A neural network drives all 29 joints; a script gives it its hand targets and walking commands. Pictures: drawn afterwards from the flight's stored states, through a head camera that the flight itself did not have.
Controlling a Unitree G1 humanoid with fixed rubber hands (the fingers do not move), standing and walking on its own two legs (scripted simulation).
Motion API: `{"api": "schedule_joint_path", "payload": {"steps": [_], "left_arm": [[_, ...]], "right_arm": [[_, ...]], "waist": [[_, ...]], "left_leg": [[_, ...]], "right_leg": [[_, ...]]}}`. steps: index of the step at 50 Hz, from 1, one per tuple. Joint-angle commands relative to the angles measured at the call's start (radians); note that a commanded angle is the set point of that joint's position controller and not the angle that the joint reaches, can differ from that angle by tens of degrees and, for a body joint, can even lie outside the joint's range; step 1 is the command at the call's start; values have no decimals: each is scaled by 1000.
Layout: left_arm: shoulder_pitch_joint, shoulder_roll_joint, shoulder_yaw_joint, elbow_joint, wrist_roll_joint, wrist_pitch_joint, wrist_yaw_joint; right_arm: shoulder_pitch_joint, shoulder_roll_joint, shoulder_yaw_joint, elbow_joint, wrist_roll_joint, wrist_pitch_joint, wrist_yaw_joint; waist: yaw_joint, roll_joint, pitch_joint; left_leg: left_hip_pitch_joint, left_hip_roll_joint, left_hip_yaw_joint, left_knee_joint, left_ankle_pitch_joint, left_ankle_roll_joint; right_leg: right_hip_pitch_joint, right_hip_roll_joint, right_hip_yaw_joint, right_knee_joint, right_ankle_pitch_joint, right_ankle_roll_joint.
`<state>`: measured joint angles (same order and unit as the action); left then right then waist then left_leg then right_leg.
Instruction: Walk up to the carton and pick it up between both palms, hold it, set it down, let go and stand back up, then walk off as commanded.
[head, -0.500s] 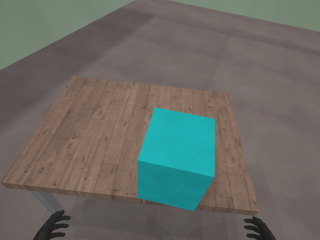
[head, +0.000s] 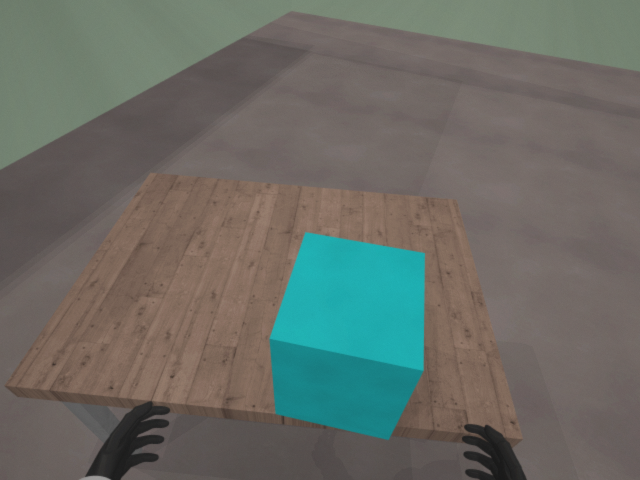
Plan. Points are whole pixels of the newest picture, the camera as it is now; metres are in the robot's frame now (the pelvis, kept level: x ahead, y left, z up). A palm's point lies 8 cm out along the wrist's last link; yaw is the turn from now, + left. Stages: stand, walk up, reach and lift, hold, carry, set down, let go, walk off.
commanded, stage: reach and lift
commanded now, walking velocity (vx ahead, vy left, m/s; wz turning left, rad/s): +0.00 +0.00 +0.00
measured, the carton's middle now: (347, 336) +0.39 -0.04 -0.10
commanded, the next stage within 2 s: none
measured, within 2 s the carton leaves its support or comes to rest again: neither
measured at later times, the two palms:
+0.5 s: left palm (116, 445) +0.19 +0.25 -0.03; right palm out of the picture +0.17 -0.22 -0.04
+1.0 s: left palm (142, 398) +0.24 +0.23 -0.02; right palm (491, 444) +0.21 -0.21 -0.04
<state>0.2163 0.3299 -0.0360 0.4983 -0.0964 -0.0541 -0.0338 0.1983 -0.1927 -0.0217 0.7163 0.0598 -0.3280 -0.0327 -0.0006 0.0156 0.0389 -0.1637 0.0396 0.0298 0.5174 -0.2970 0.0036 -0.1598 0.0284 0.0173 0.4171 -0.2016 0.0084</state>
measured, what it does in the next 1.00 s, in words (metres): stands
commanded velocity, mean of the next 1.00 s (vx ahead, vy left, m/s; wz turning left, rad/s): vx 0.00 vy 0.00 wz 0.00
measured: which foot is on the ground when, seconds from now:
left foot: down 0.00-1.00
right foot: down 0.00-1.00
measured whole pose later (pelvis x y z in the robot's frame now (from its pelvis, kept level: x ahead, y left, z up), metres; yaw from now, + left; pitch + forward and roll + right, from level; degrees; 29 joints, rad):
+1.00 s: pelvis +0.04 +0.00 +0.00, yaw +0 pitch +0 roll -2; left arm 0.16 0.33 -0.11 0.51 -0.24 -0.39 -0.09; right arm 0.23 -0.11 -0.02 0.59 0.20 -0.52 -0.08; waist 0.00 0.03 0.03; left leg -0.16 0.04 0.03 0.51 -0.34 0.00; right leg -0.16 0.03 0.02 0.42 -0.25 0.01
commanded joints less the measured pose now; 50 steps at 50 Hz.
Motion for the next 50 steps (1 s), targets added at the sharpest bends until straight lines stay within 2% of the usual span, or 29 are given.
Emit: {"api": "schedule_joint_path", "payload": {"steps": [1, 2, 3, 6, 8, 11, 15, 16, 18, 21, 24, 25, 26, 27, 28, 29, 30, 31, 35, 37, 39, 41, 42, 46, 48, 49, 50], "left_arm": [[-23, 99, 58, -65, -56, -123, -45], [-19, 108, 68, -63, -58, -140, -58], [-14, 112, 73, -71, -62, -161, -64], [0, 124, 84, -92, -70, -218, -79], [12, 112, 70, -105, -75, -255, -76], [45, 95, 54, -108, -72, -310, -75], [48, 78, 38, -81, -78, -348, -82], [37, 70, 22, -104, -80, -363, -80], [56, 55, 9, -76, -88, -376, -86], [33, 59, 1, -98, -95, -395, -90], [13, 43, -32, -101, -115, -424, -88], [15, 38, -34, -114, -125, -427, -90], [-2, 50, -35, -107, -131, -435, -88], [-39, 51, -45, -93, -139, -428, -88], [-40, 55, -44, -92, -148, -426, -84], [-71, 52, -53, -80, -152, -428, -80], [-98, 58, -46, -101, -151, -426, -73], [-93, 46, -56, -57, -155, -421, -72], [-165, 71, -57, -87, -176, -418, -54], [-171, 74, -70, -96, -189, -423, -46], [-165, 83, -68, -119, -200, -422, -40], [-176, 82, -71, -110, -202, -410, -42], [-184, 84, -71, -118, -195, -404, -40], [-161, 61, -49, -91, -193, -370, -50], [-159, 64, -36, -107, -196, -349, -63], [-175, 65, -39, -104, -194, -348, -67], [-194, 58, -37, -128, -185, -336, -64]], "right_arm": [[79, 85, -21, -167, 38, -108, -48], [85, 93, -5, -173, 43, -125, -58], [78, 87, 1, -180, 50, -142, -61], [90, 97, 32, -182, 72, -191, -69], [75, 94, 36, -178, 90, -228, -60], [92, 85, 49, -158, 108, -278, -52], [83, 80, 55, -124, 132, -313, -44], [73, 85, 53, -124, 141, -324, -41], [99, 97, 60, -95, 145, -332, -42], [82, 107, 91, -138, 172, -340, -44], [61, 116, 101, -171, 175, -339, -42], [54, 130, 108, -181, 177, -339, -44], [30, 130, 103, -205, 175, -337, -46], [-3, 124, 100, -218, 168, -327, -44], [-8, 124, 102, -228, 176, -319, -45], [-30, 125, 94, -229, 158, -306, -44], [-51, 121, 97, -248, 159, -296, -40], [-57, 126, 92, -227, 155, -284, -40], [-101, 111, 67, -245, 136, -239, -40], [-100, 107, 52, -241, 131, -227, -39], [-88, 114, 63, -279, 128, -222, -42], [-102, 105, 61, -291, 124, -220, -48], [-114, 97, 68, -305, 127, -221, -47], [-117, 92, 83, -321, 131, -210, -56], [-110, 78, 94, -329, 135, -202, -67], [-125, 72, 85, -334, 125, -202, -69], [-155, 66, 95, -342, 136, -197, -67]], "waist": [[26, -13, -49], [25, -29, -47], [40, -26, -62], [45, -25, -99], [52, 12, -121], [42, 13, -131], [37, 50, -107], [35, 60, -106], [24, 47, -74], [27, 63, -68], [21, 61, -53], [29, 46, -70], [28, 55, -67], [14, 53, -53], [24, 54, -51], [19, 51, -44], [27, 73, -59], [18, 68, -39], [19, 76, -36], [-2, 70, -45], [3, 63, -80], [-8, 60, -92], [0, 76, -103], [2, 27, -122], [0, 9, -126], [-15, 11, -150], [-7, 27, -160]], "left_leg": [[57, -37, 58, -142, 186, -36], [69, -45, 57, -127, 199, -33], [68, -40, 44, -123, 225, -35], [82, -48, 36, -92, 278, -44], [91, -37, 17, -86, 333, -54], [125, -38, 1, -64, 423, -63], [147, -31, -9, -59, 442, -69], [141, -25, -15, -60, 442, -75], [140, -18, -24, -57, 443, -76], [130, -22, -23, -61, 410, -74], [107, -18, -30, -66, 332, -68], [104, -16, -34, -63, 350, -67], [76, -16, -38, -71, 299, -63], [61, -17, -35, -72, 253, -57], [59, -18, -31, -81, 224, -54], [37, -11, -39, -86, 191, -51], [16, -14, -37, -91, 178, -51], [7, -11, -38, -103, 146, -45], [-40, -10, -43, -130, 56, -40], [-40, -9, -48, -127, 72, -39], [-20, -16, -43, -108, 133, -40], [-17, -21, -42, -99, 162, -41], [-21, -23, -43, -88, 185, -45], [15, -25, -49, -75, 294, -39], [21, -30, -52, -64, 366, -45], [15, -32, -53, -55, 371, -43], [12, -34, -58, -54, 380, -47]], "right_leg": [[106, -34, 25, -97, 79, -25], [100, -38, 30, -97, 125, -19], [108, -33, 31, -85, 139, -23], [114, -34, 33, -73, 211, -14], [116, -18, 25, -58, 222, -29], [96, -1, 12, -56, 261, -35], [64, 3, 8, -73, 202, -43], [61, 10, 1, -71, 179, -49], [52, 15, 0, -79, 162, -52], [44, 7, 10, -88, 136, -56], [23, 0, 14, -88, 74, -58], [30, 1, 16, -82, 85, -60], [24, -4, 22, -83, 48, -59], [15, -11, 21, -82, 25, -59], [12, -12, 21, -84, -6, -60], [12, -16, 25, -76, -21, -57], [17, -20, 24, -65, -30, -59], [12, -22, 26, -72, -48, -57], [19, -27, 30, -63, -101, -58], [22, -28, 29, -57, -74, -55], [26, -31, 34, -52, -25, -50], [29, -31, 32, -49, 14, -43], [42, -33, 35, -41, 43, -44], [62, -27, 34, -37, 176, -28], [94, -29, 38, -26, 288, -18], [97, -32, 41, -18, 329, -13], [97, -31, 41, -11, 344, -13]]}}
